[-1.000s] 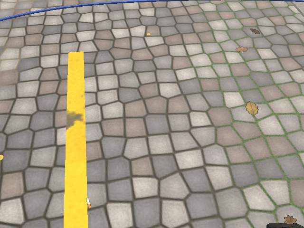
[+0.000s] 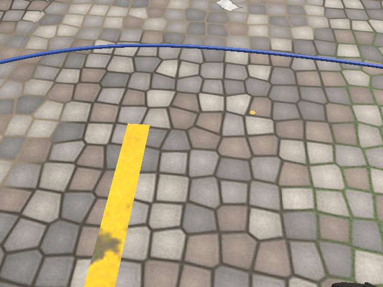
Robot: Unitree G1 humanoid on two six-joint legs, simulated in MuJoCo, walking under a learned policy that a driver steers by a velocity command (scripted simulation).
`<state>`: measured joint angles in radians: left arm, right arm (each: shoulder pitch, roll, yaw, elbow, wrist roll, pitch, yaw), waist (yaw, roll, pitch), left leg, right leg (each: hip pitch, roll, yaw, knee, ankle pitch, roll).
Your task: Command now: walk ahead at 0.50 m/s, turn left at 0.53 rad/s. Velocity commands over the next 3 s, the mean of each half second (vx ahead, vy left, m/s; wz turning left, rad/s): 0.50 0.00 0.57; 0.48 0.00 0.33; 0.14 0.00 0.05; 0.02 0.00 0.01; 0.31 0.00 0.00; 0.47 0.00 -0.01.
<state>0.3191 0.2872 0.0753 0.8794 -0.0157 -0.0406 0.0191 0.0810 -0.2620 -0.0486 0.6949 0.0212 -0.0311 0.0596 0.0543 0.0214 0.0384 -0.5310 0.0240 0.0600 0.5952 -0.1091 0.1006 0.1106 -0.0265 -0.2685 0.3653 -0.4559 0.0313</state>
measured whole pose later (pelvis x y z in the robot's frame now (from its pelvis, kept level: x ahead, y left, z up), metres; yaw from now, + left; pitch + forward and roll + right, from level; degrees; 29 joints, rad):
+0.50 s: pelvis +0.30 +0.00 +0.01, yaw +18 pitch +2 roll +0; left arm 0.02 0.28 0.05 0.70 0.00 -0.12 -0.02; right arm 0.39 -0.31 -0.09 0.74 0.02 -0.02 -0.02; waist -0.08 -0.01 0.01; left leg -0.07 -0.10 -0.23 0.54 -0.47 0.06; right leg -0.46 0.02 0.05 0.47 -0.05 0.00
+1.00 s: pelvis +0.53 +0.12 +0.01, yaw +27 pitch +2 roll -2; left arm 0.38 0.30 0.06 0.92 -0.02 -0.05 -0.01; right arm 0.03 -0.26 -0.03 0.61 -0.01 -0.06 0.03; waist 0.09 0.02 0.03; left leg -0.48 0.02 0.01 0.51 -0.05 0.05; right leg -0.01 -0.04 -0.08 0.47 -0.43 0.03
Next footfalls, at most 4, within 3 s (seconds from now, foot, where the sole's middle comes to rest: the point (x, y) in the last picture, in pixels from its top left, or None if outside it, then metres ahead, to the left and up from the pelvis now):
0.50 right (226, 279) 0.48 -0.07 -0.76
0.98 left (127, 235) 0.62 0.29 -0.76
1.36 right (185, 204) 0.76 0.09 -0.76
2.72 left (99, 147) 1.00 0.47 -0.76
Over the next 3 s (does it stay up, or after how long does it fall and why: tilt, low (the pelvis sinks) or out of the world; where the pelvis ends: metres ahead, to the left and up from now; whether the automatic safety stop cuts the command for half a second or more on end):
stays up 1.01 0.38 0.03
